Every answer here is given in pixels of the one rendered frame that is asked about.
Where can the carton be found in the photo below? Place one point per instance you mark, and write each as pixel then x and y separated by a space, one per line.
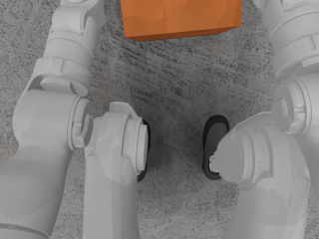
pixel 151 20

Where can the robot left forearm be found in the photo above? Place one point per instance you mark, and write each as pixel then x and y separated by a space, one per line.
pixel 70 50

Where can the left robot upper arm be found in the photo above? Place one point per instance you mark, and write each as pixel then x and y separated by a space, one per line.
pixel 49 127

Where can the right robot upper arm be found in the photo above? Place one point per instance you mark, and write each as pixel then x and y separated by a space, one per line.
pixel 295 111

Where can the robot left shin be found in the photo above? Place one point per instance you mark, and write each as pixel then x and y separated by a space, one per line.
pixel 115 107

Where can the robot shin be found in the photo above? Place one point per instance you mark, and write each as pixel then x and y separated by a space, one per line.
pixel 218 161
pixel 115 107

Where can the robot right forearm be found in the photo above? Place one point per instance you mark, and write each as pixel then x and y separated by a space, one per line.
pixel 293 30

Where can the robot right shin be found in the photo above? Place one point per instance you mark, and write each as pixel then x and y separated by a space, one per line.
pixel 218 161

